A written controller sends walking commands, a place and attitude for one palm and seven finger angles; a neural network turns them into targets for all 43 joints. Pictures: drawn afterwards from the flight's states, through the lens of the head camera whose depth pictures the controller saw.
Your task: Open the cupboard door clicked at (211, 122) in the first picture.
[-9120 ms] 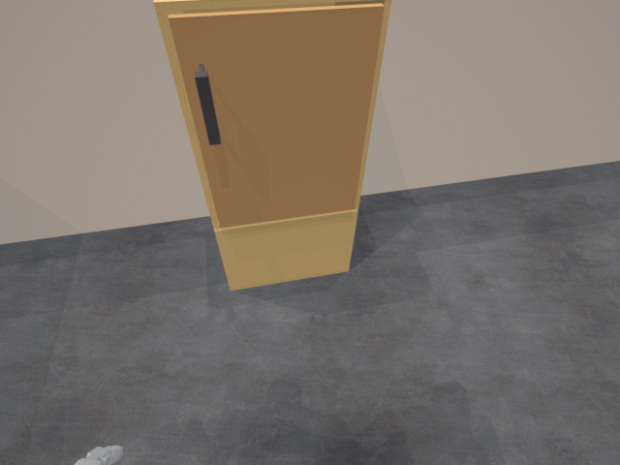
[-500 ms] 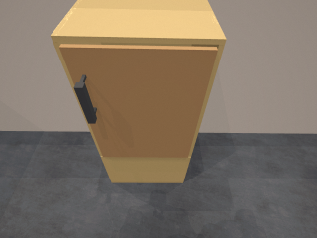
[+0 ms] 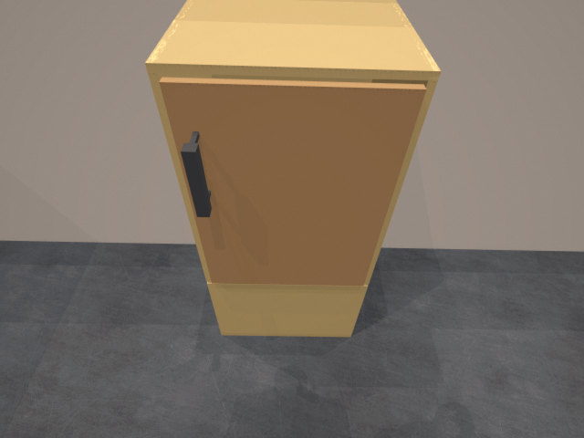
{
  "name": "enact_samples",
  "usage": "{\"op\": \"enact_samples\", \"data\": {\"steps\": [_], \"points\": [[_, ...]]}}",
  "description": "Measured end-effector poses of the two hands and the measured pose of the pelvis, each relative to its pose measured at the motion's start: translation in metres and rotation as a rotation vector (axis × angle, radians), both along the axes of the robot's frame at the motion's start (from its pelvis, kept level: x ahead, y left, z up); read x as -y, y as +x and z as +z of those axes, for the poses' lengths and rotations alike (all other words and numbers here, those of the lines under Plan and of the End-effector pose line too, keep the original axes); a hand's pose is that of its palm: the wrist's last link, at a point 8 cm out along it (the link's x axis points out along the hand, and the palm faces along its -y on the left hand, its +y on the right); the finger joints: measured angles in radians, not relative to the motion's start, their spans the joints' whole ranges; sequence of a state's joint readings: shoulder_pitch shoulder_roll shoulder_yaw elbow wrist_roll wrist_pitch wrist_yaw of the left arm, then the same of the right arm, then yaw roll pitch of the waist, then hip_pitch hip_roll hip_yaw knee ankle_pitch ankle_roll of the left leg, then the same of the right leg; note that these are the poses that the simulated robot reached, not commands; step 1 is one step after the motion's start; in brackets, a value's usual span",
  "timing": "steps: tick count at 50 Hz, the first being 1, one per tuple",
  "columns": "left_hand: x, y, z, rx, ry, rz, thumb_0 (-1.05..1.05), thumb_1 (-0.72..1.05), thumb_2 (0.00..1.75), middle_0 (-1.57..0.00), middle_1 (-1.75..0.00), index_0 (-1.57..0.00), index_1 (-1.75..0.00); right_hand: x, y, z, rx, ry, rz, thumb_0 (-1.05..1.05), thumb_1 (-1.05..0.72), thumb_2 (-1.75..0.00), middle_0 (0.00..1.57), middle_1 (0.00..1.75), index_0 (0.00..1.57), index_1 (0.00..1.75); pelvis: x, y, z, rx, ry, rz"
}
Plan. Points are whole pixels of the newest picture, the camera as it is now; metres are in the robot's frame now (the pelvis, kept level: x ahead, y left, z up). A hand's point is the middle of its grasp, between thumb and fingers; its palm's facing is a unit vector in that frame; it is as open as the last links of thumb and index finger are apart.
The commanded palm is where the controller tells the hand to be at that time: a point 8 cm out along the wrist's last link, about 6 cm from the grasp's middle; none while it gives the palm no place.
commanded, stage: come to a stop and stand still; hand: left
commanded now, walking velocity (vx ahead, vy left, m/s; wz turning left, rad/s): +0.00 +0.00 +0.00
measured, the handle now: (199, 175) +0.55 +0.21 +0.04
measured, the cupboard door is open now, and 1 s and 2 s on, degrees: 0 0 0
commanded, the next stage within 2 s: look again from close up in 0.34 s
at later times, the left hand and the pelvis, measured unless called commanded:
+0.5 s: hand out of the picture -0.01 +0.15 -0.18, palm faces +0.00 -0.99 -0.13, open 7.4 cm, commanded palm none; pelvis +0.00 +0.00 +0.00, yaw -1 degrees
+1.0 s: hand out of the picture +0.00 +0.15 -0.18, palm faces +0.00 -0.99 -0.15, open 7.4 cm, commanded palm none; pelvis +0.01 +0.00 +0.00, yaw -1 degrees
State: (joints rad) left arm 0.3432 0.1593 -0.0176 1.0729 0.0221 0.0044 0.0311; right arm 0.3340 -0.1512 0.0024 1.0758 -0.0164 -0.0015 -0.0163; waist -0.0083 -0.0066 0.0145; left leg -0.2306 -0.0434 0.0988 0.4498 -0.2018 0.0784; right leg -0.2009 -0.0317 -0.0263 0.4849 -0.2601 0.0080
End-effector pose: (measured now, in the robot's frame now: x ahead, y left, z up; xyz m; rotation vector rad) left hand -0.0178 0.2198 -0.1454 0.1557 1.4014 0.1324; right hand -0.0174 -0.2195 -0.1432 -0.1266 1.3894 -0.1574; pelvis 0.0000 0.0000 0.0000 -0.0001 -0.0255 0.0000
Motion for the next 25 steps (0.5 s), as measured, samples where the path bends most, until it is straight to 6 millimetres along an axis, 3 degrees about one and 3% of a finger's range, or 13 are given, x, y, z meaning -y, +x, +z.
{"op": "enact_samples", "data": {"steps": [6,11,25], "points": [[0.007,-0.02,-0.001,-0.054,-0.021,0.017,0.0,0.91,0.9,-0.19,-0.3,-0.2,-0.3,-0.003,-0.006,0.001,-0.021,-0.002,-0.005,0.01,-0.91,-0.9,0.2,0.3,0.2,0.3,-0.002,-0.001,0.001,-0.004,-0.001,0.0],[0.015,-0.025,-0.003,-0.07,-0.043,0.02,0.0,0.91,0.9,-0.19,-0.3,-0.2,-0.3,-0.005,-0.001,0.002,-0.012,-0.003,-0.007,0.01,-0.9,-0.9,0.2,0.3,0.2,0.3,-0.002,0.0,0.001,-0.003,-0.002,-0.003],[0.023,0.001,-0.007,-0.014,-0.062,0.005,0.0,0.91,0.9,-0.19,-0.3,-0.2,-0.3,-0.004,0.012,0.004,0.013,-0.013,-0.015,0.01,-0.91,-0.9,0.2,0.3,0.2,0.3,-0.001,0.003,0.002,-0.003,-0.003,-0.011]]}}
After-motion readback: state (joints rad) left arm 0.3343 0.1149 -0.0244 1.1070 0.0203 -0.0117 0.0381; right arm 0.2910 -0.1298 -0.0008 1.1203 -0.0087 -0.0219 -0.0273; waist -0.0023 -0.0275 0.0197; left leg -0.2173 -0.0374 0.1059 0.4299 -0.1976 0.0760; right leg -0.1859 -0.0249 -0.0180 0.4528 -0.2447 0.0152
